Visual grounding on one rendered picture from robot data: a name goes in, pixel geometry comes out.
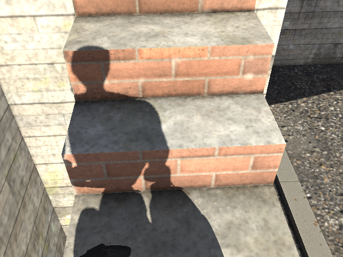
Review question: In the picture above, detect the robot left hand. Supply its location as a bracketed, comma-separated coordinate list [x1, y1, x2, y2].
[80, 244, 131, 257]

